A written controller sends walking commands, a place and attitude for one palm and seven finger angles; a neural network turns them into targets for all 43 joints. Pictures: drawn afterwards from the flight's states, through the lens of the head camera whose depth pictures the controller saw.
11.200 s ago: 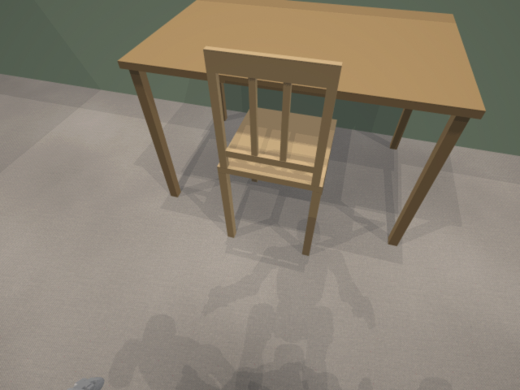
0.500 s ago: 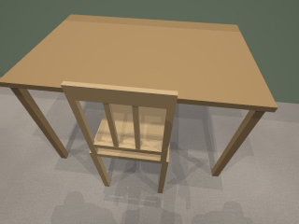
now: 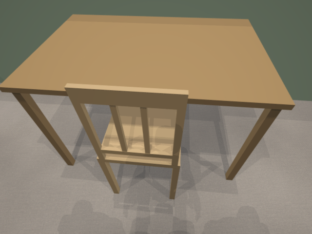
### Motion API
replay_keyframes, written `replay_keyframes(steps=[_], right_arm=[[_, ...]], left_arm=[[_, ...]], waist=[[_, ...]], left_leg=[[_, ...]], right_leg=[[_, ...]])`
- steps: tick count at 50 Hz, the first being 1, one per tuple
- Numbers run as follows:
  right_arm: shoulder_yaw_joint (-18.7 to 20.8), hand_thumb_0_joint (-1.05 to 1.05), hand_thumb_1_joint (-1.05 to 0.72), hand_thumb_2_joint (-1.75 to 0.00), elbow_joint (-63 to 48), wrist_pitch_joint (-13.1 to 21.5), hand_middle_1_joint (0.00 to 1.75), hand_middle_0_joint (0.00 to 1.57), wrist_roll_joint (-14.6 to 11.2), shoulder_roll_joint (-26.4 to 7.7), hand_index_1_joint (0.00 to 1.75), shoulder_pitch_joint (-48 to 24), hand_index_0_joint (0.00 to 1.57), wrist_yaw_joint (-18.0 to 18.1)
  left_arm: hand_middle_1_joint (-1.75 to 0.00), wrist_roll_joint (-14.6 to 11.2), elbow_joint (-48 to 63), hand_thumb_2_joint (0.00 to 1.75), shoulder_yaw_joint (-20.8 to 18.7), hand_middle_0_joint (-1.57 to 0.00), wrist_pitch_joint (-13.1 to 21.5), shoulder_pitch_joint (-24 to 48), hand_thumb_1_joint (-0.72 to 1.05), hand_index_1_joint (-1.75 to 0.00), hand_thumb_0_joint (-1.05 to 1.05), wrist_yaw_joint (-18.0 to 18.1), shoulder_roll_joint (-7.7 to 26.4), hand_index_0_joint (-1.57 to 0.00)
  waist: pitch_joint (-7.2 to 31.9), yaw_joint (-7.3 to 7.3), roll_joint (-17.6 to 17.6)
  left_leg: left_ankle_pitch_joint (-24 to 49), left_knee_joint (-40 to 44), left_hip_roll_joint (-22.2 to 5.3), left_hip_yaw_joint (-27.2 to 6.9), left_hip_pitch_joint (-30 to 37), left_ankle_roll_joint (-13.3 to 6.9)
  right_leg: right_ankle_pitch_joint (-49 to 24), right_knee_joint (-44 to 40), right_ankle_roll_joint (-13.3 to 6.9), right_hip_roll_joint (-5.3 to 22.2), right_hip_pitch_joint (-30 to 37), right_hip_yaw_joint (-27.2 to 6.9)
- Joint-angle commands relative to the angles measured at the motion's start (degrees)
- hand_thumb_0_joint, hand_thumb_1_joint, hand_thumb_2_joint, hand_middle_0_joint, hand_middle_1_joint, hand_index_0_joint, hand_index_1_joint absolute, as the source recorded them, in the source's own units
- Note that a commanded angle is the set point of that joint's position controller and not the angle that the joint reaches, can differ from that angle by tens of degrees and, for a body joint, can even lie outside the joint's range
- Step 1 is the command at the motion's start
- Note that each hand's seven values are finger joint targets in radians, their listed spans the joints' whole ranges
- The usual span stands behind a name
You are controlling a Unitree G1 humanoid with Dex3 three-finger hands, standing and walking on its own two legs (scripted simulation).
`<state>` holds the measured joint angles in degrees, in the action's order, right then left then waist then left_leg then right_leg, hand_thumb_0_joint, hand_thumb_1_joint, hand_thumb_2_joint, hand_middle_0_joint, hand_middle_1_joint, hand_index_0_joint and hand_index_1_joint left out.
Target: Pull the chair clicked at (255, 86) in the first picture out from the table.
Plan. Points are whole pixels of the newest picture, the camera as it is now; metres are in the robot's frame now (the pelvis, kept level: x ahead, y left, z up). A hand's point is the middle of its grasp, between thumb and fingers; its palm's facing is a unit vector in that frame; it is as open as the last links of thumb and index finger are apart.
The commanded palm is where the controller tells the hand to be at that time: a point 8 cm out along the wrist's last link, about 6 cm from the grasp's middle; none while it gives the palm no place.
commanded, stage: look again from close up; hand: left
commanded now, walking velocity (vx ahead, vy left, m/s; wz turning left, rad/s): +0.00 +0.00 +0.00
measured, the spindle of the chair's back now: (119, 130) +0.48 +0.17 -0.09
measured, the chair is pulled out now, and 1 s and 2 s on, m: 0.00 0.00 0.00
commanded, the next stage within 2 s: raise the hand toward the chair's back in 0.54 s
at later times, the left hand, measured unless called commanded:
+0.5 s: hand out of the picture +0.01 +0.19 -0.17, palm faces -0.01 -0.98 -0.19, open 7.4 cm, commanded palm none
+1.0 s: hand (98, 215) +0.18 +0.16 -0.04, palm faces -0.11 -0.99 +0.00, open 8.7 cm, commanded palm +0.13 +0.24 -0.06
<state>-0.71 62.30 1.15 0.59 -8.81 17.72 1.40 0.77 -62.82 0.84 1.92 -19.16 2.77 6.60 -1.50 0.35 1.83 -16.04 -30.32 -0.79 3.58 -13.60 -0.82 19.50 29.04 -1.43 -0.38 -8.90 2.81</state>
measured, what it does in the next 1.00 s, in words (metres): lowers itself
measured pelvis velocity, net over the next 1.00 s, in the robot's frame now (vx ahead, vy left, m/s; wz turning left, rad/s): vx -0.04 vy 0.00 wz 0.01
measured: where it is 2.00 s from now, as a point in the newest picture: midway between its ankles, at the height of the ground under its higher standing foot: outside the picture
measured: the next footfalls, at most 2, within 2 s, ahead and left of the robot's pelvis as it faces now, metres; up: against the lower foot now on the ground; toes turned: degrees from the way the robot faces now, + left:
none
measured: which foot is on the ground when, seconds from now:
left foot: down 0.00-1.00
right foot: down 0.00-1.00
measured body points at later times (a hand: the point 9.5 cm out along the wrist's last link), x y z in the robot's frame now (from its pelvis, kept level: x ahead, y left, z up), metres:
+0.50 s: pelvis +0.00 +0.02 +0.00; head +0.02 +0.03 +0.45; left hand +0.01 +0.24 -0.16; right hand +0.01 -0.20 -0.15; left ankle +0.00 +0.11 -0.73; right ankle -0.04 -0.10 -0.73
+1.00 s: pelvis -0.04 +0.00 -0.07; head -0.01 +0.02 +0.38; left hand +0.18 +0.21 -0.04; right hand +0.17 -0.25 -0.11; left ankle +0.00 +0.11 -0.73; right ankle -0.04 -0.10 -0.73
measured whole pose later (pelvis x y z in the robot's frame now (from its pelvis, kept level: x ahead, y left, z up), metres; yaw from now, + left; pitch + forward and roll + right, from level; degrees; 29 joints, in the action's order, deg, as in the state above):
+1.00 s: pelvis -0.04 +0.00 -0.07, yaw +1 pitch +12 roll +0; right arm 3.1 31.4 14.1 -1.0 -15.0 8.5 -0.7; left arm -11.7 -11.4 -6.0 29.8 -17.2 -18.8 10.1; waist 9.2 1.3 -1.6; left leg -25.0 -60.7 -1.1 2.9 -47.8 -1.6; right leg 30.4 61.8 -1.3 0.7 -43.5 3.1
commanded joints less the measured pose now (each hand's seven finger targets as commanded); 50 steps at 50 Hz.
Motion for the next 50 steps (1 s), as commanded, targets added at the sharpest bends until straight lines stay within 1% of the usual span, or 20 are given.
replay_keyframes(steps=[1, 5, 13, 31, 32, 33, 34, 35, 36, 37, 38, 39, 40, 41, 42, 44, 45, 46, 48, 50], right_arm=[[0.7, 0.0, -0.9, -0.9, -2.0, 0.9, 0.3, 0.2, 0.1, -4.4, 0.3, 2.3, 0.2, 0.2], [0.7, 0.0, -0.9, -0.9, -1.4, 0.8, 0.3, 0.2, 0.1, -4.5, 0.3, 1.5, 0.2, 0.1], [0.7, 0.0, -0.9, -0.9, -0.9, 1.1, 0.3, 0.2, 0.0, -6.0, 0.3, 0.8, 0.2, 0.2], [0.8, 0.0, -0.9, -0.9, 0.2, 1.0, 0.3, 0.2, -0.3, -6.0, 0.3, 0.0, 0.2, 0.4], [1.1, 0.0, -0.9, -0.9, -3.2, 1.1, 0.3, 0.2, -0.5, -8.2, 0.3, -2.8, 0.2, 0.0], [3.2, 0.0, -0.9, -0.9, -23.3, 8.7, 0.3, 0.2, -2.8, -17.1, 0.3, 0.1, 0.2, 1.9], [1.1, 0.0, -0.9, -0.9, -19.9, 14.4, 0.3, 0.2, -2.6, -11.5, 0.3, -5.3, 0.2, 3.3], [2.1, 0.0, -0.9, -0.9, -19.0, 16.5, 0.3, 0.2, -4.0, -8.9, 0.3, -4.1, 0.2, 2.4], [2.3, 0.0, -0.9, -0.9, -18.6, 17.0, 0.3, 0.2, -3.7, -9.9, 0.3, -3.1, 0.2, 2.5], [2.8, 0.0, -0.9, -0.9, -21.7, 17.8, 0.3, 0.2, -3.7, -11.7, 0.3, -4.6, 0.2, 2.4], [3.3, 0.0, -0.9, -0.9, -23.2, 18.4, 0.3, 0.2, -2.5, -13.6, 0.3, -4.4, 0.2, 2.3], [3.5, 0.0, -0.9, -0.9, -24.8, 18.3, 0.3, 0.2, -1.4, -14.0, 0.3, -4.3, 0.2, 2.2], [4.1, 0.0, -0.9, -0.9, -26.1, 18.0, 0.3, 0.2, -1.2, -14.0, 0.3, -4.5, 0.2, 1.5], [4.6, 0.0, -0.9, -0.9, -27.7, 17.7, 0.3, 0.2, -0.6, -13.6, 0.3, -5.8, 0.2, 1.1], [5.1, 0.0, -0.9, -0.9, -29.6, 17.5, 0.3, 0.2, -0.5, -13.2, 0.3, -7.7, 0.2, 0.6], [5.8, 0.0, -0.9, -0.9, -33.4, 17.3, 0.3, 0.2, -0.5, -13.0, 0.3, -10.1, 0.2, -1.0], [6.2, 0.0, -0.9, -0.9, -34.7, 16.8, 0.3, 0.2, -1.0, -13.0, 0.3, -10.2, 0.2, -2.1], [6.5, 0.0, -0.9, -0.9, -37.0, 16.4, 0.3, 0.2, -1.2, -13.0, 0.3, -11.3, 0.2, -2.5], [6.5, 0.0, -0.9, -0.9, -41.7, 14.7, 0.3, 0.2, -2.0, -12.8, 0.3, -13.4, 0.2, -2.1], [6.1, 0.0, -0.9, -0.9, -44.0, 12.9, 0.3, 0.2, -2.5, -12.3, 0.3, -13.6, 0.2, -1.2]], left_arm=[[-0.3, -0.2, 2.3, 0.9, -1.0, -0.2, 0.2, -3.5, 0.9, -0.3, 0.0, 0.1, 6.1, -0.2], [-0.3, -0.1, 2.9, 0.9, -1.1, -0.2, -0.3, -2.6, 0.9, -0.3, 0.0, 0.0, 6.8, -0.2], [-0.3, -0.2, 3.2, 0.9, -1.2, -0.2, -0.5, -1.4, 0.9, -0.3, 0.0, 0.0, 8.0, -0.2], [-0.3, 0.1, 0.8, 0.9, -0.7, -0.2, -0.7, -3.2, 0.9, -0.3, 0.0, -0.1, 7.2, -0.2], [-0.3, 1.1, -0.3, 0.9, -0.7, -0.2, 0.5, -4.6, 0.9, -0.3, 0.0, 1.8, 8.0, -0.2], [-0.3, -10.7, 88.5, 0.89, -5.2, -0.2, 10.9, 34.7, 0.88, -0.3, 0.0, 1.2, 18.7, -0.2], [-0.29, -6.5, 74.8, 0.88, -4.8, -0.2, 8.0, 13.0, 0.85, -0.29, 0.0, 3.4, 14.8, -0.2], [-0.29, -6.9, 65.0, 0.87, 0.6, -0.19, 0.6, -3.4, 0.83, -0.29, 0.0, 4.8, 6.3, -0.19], [-0.29, -9.4, 65.0, 0.86, 5.6, -0.19, 0.1, -2.3, 0.81, -0.29, 0.0, 3.7, -2.7, -0.19], [-0.28, -10.4, 67.3, 0.85, 6.3, -0.19, 2.4, 0.9, 0.78, -0.28, 0.0, 2.5, -2.2, -0.19], [-0.28, -10.0, 65.8, 0.84, 3.0, -0.19, 5.2, 1.8, 0.76, -0.28, 0.0, 1.6, 1.4, -0.19], [-0.27, -9.6, 62.3, 0.83, 0.0, -0.18, 8.2, 0.6, 0.74, -0.27, 0.0, 0.2, 3.2, -0.18], [-0.27, -9.2, 56.4, 0.82, -2.1, -0.18, 11.4, -2.5, 0.71, -0.27, 0.0, -1.9, 3.6, -0.18], [-0.27, -9.8, 52.3, 0.81, -2.8, -0.18, 15.4, -5.8, 0.69, -0.27, 0.0, -4.9, 1.9, -0.18], [-0.26, -10.7, 49.3, 0.8, -3.7, -0.18, 19.6, -10.1, 0.67, -0.26, 0.0, -8.5, 0.9, -0.18], [-0.26, -12.5, 50.6, 0.78, -6.5, -0.17, 27.9, -12.7, 0.62, -0.26, 0.0, -16.4, 3.2, -0.17], [-0.25, -12.4, 48.7, 0.77, -10.5, -0.17, 30.9, -13.8, 0.6, -0.25, 0.0, -20.1, 7.7, -0.17], [-0.25, -13.0, 51.8, 0.76, -12.7, -0.17, 33.2, -11.8, 0.57, -0.25, 0.0, -22.8, 10.6, -0.17], [-0.24, -14.5, 56.2, 0.74, -15.3, -0.16, 31.4, -11.6, 0.53, -0.24, 0.0, -24.4, 12.4, -0.16], [-0.23, -16.7, 63.1, 0.72, -15.5, -0.16, 28.0, -7.2, 0.48, -0.23, 0.0, -23.5, 12.9, -0.16]], waist=[[-3.3, -0.31, -3.3], [-4.9, -0.82, -2.1], [-1.0, -0.74, -2.3], [-2.0, -0.52, -2.4], [-3.1, -0.93, -1.5], [25.2, 5.82, 7.2], [26.1, 0.24, 13.6], [17.7, 2.27, 9.5], [7.3, 2.95, 3.9], [1.2, 3.48, 0.4], [2.3, 4.32, -3.1], [2.7, 4.81, -9.3], [3.8, 3.84, -10.5], [6.3, 2.03, -16.1], [6.9, -0.08, -18.1], [11.8, -2.76, -10.8], [13.5, -4.2, -4.3], [16.0, -4.23, -2.2], [19.4, -5.22, -1.8], [19.7, -4.32, 0.1]], left_leg=[[10.8, 6.1, -4.2, -5.5, 0.4, -1.3], [8.7, 7.9, -4.5, -5.8, -0.2, -1.6], [14.8, 7.9, -4.9, -5.7, 3.7, -1.8], [14.3, 9.8, -5.0, -5.5, 5.8, -2.0], [28.6, -0.4, -6.7, -5.5, 2.9, -0.5], [31.7, 4.3, -1.3, -6.5, 19.9, 0.6], [37.9, 5.5, -4.8, -6.2, 23.6, 0.8], [30.6, 7.4, -4.3, -7.8, 15.6, 1.9], [24.2, 6.9, -3.3, -7.6, 8.2, 1.3], [12.7, 4.8, -2.9, -8.5, 2.4, 0.7], [6.3, 0.9, -1.4, -8.5, -1.9, -0.1], [4.3, -3.1, -0.6, -8.5, -5.9, -0.4], [5.1, -6.9, 0.2, -7.7, -8.8, -0.1], [4.0, -10.1, -0.1, -7.3, -13.1, 0.5], [2.4, -13.2, 0.1, -6.3, -17.7, 0.9], [2.3, -19.0, 1.1, -4.7, -23.5, 1.4], [3.5, -21.6, 1.5, -4.1, -25.2, 1.7], [3.8, -23.9, 1.7, -3.7, -26.8, 1.3], [0.7, -25.0, 2.0, -2.6, -28.9, 0.6], [-3.3, -25.9, 2.0, -2.7, -30.5, 0.1]], right_leg=[[-11.7, -5.1, -1.7, 5.5, -3.4, -6.1], [-7.7, -5.8, -1.2, 5.1, -3.9, -5.8], [-12.7, -5.2, -0.6, 5.7, -2.1, -5.7], [-12.5, -7.2, 0.1, 6.2, -2.7, -5.6], [-23.7, -6.9, 0.8, 7.5, -4.8, -6.8], [-24.5, -0.4, 0.1, 2.0, -3.2, 0.1], [-10.3, 5.0, -0.8, 1.0, -7.1, 0.1], [-0.8, 7.8, 0.6, 0.7, -13.8, 1.4], [-0.4, 7.3, 0.8, 0.8, -15.4, 2.0], [0.2, 4.7, 0.8, 0.7, -17.3, 3.1], [-2.3, 2.5, 0.6, 0.5, -18.5, 3.5], [-2.9, 3.4, 0.7, 0.2, -21.6, 4.0], [-3.0, 6.1, 0.5, -0.2, -24.2, 4.4], [-0.7, 10.6, 0.4, -0.6, -27.5, 5.2], [1.1, 14.2, 0.1, -0.8, -30.5, 4.9], [-0.2, 20.8, -0.9, -0.3, -32.5, 3.1], [-2.6, 23.3, -1.6, 0.3, -32.2, 1.4], [-3.7, 25.3, -1.7, 0.6, -32.4, 0.4], [-0.5, 26.6, -1.3, 0.3, -32.2, -0.7], [4.1, 25.5, -0.7, 0.0, -33.5, -2.4]])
